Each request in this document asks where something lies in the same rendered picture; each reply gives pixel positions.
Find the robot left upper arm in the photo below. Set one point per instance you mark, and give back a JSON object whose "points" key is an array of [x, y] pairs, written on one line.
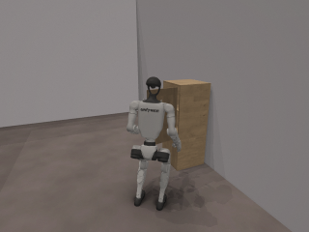
{"points": [[132, 114]]}

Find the robot left thigh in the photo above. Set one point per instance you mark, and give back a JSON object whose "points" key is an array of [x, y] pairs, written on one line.
{"points": [[135, 154]]}

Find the humanoid robot head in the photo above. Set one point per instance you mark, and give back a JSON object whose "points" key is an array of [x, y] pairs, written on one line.
{"points": [[153, 82]]}

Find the robot right hand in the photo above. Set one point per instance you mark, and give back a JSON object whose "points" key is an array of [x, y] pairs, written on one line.
{"points": [[178, 147]]}

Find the cupboard door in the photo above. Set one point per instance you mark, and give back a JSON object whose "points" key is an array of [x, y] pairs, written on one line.
{"points": [[166, 95]]}

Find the left robot forearm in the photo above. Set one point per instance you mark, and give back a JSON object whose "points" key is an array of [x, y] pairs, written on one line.
{"points": [[135, 132]]}

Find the robot right upper arm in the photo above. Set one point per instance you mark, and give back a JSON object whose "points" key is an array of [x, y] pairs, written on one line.
{"points": [[171, 120]]}

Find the right robot forearm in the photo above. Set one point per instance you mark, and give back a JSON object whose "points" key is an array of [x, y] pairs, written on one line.
{"points": [[175, 138]]}

